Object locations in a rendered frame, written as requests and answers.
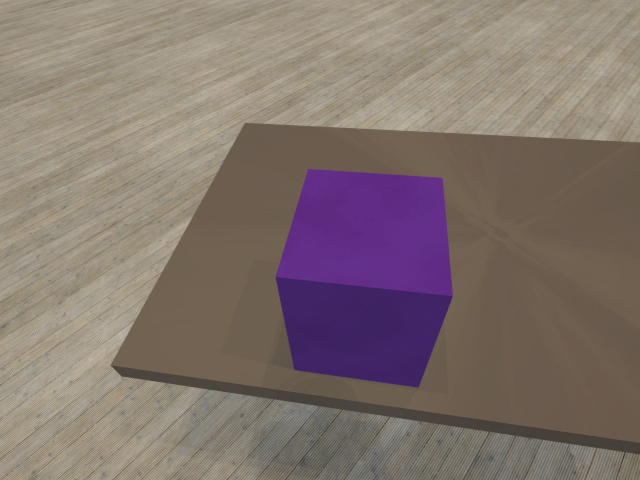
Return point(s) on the table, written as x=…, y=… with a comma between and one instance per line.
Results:
x=542, y=335

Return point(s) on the carton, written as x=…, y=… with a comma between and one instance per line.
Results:
x=364, y=279

